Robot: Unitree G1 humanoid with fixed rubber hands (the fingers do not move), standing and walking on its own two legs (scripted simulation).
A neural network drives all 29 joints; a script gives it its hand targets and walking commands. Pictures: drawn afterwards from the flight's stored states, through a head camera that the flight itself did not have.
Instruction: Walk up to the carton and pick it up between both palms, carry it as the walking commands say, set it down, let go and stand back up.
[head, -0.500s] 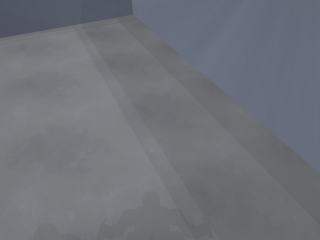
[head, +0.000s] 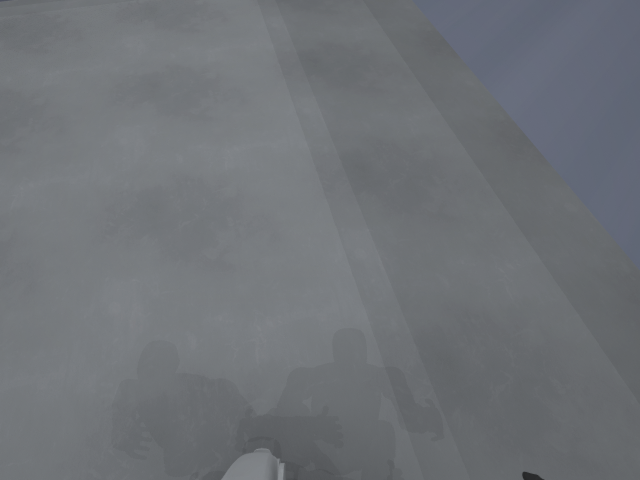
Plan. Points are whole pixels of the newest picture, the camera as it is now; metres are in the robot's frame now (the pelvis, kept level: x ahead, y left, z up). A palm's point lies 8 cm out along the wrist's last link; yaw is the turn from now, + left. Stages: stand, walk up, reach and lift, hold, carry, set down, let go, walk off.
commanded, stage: walk up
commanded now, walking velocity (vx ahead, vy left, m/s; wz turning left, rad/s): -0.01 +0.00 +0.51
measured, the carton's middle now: out of the picture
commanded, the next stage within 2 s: none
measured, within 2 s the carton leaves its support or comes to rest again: neither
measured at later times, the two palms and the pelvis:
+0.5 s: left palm out of the picture -0.04 +0.33 -0.13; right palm out of the picture +0.09 -0.19 -0.11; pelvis -0.06 +0.03 +0.00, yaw +14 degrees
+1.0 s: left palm out of the picture -0.17 +0.21 -0.10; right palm out of the picture +0.11 -0.22 -0.14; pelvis -0.09 -0.03 +0.01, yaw +29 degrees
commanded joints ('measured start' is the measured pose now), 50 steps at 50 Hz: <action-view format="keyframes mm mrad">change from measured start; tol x16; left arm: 1 23 203 64 -67 5 -17 2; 50 144 184 73 -117 -18 -24 12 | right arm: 1 -51 -51 -4 -74 11 -17 9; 9 152 -247 -63 -47 -13 -51 -24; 13 -51 -114 -39 -96 -3 -46 -47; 50 -12 -29 10 -143 6 -22 3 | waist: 1 26 -232 -175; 6 -28 -167 -196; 9 -61 289 -238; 30 23 219 -181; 33 76 -297 -144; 50 43 -240 -133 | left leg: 1 96 28 40 -182 33 -13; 6 333 11 85 -540 252 35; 9 585 433 -479 -619 1039 241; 10 549 405 -387 -568 1066 244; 12 418 292 -207 -614 648 206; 21 290 203 -302 -727 218 168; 31 31 83 -312 -694 124 61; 33 -170 -78 -62 -224 -24 -17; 37 -71 8 -59 144 100 -23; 50 64 -11 58 -197 -2 -14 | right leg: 1 156 -237 73 -83 614 -107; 6 66 -194 1 88 465 -36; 9 -379 0 97 521 -369 74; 20 -250 56 106 535 -76 63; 30 125 107 87 20 -41 38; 33 208 -333 449 -286 -90 -49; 36 -26 -278 290 -295 96 -97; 45 290 -182 66 -117 703 -75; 50 274 -245 54 -68 733 -86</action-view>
